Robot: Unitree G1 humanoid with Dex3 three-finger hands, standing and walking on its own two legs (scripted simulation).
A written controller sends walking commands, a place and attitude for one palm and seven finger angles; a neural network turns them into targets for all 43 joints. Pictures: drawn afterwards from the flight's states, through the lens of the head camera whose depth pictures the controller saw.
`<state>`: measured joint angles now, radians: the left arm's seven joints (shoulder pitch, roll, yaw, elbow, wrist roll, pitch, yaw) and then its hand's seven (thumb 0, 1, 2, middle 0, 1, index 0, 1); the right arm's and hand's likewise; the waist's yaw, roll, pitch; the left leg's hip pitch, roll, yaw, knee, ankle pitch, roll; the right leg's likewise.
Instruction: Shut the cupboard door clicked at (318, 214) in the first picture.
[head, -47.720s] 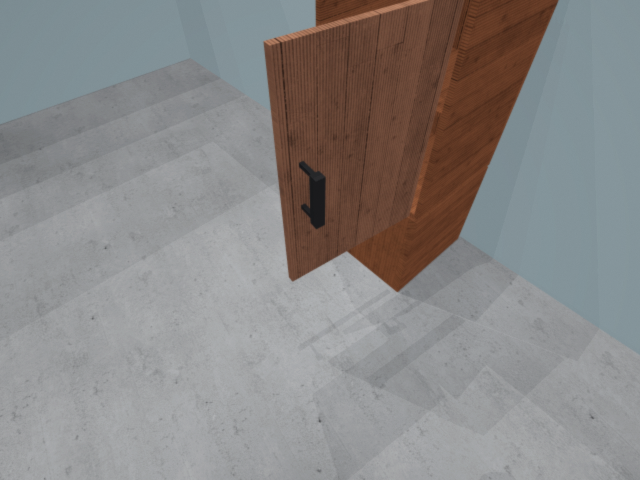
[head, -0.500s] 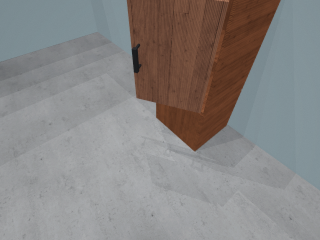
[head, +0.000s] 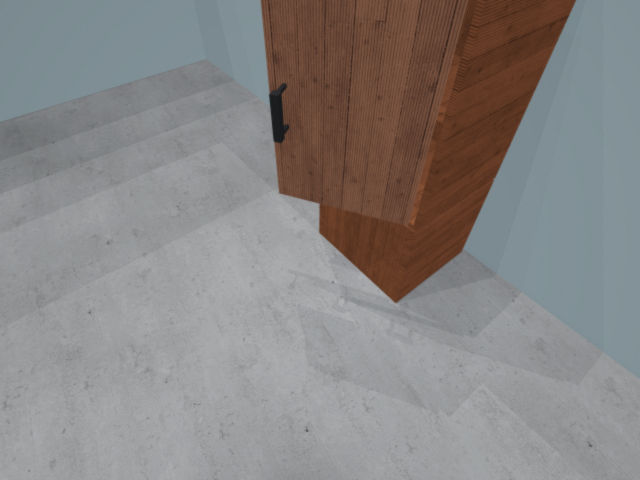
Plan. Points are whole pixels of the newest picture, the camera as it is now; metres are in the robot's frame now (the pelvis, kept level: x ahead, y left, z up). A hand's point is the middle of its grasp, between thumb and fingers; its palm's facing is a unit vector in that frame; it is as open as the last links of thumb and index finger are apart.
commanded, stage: walk to a spot facing it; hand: left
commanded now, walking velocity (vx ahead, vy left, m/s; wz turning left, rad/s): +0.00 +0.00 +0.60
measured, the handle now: (280, 113) +0.92 +0.13 -0.04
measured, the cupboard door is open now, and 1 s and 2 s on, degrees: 31 31 31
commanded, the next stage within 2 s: turn to face it in 1.40 s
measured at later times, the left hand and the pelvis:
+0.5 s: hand out of the picture +0.02 +0.24 -0.16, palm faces +0.30 -0.91 -0.29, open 7.4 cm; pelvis -0.01 +0.01 -0.01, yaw +19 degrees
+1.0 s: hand out of the picture -0.06 +0.24 -0.18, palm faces +0.62 -0.75 -0.24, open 7.4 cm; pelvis +0.04 +0.04 -0.01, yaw +39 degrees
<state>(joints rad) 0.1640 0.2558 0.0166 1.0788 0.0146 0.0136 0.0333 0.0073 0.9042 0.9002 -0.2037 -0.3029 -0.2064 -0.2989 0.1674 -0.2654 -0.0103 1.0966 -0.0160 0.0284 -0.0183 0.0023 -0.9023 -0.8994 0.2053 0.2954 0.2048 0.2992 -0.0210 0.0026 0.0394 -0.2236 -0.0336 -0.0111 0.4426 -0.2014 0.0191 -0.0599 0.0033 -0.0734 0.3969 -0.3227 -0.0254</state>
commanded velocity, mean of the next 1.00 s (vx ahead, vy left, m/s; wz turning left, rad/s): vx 0.12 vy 0.00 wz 0.59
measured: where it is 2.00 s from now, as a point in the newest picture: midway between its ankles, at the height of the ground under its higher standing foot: outside the picture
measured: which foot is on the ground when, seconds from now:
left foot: down 0.00-0.52, up 0.54-0.82, down 0.84-1.00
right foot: down 0.00-0.20, up 0.22-0.52, down 0.54-0.84, up 0.86-1.00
